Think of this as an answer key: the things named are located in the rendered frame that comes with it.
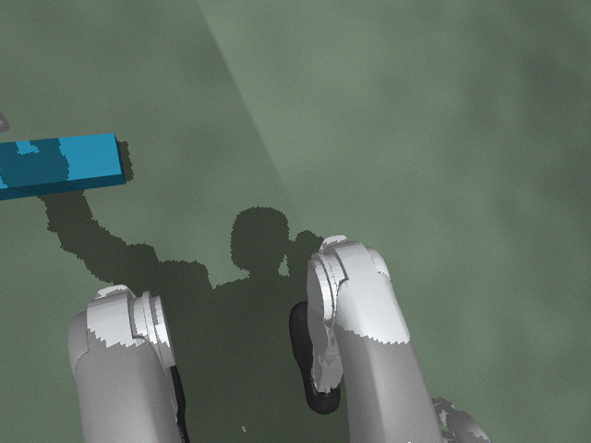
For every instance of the right robot hand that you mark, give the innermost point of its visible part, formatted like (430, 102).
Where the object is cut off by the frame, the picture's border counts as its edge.
(462, 427)

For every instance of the carton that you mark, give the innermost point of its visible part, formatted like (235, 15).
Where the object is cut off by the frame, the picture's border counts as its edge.
(55, 165)

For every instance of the left robot foot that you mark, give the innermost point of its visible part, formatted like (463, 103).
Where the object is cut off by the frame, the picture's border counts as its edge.
(181, 403)

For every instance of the right robot foot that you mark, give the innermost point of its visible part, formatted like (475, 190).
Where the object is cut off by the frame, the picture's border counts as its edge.
(319, 402)

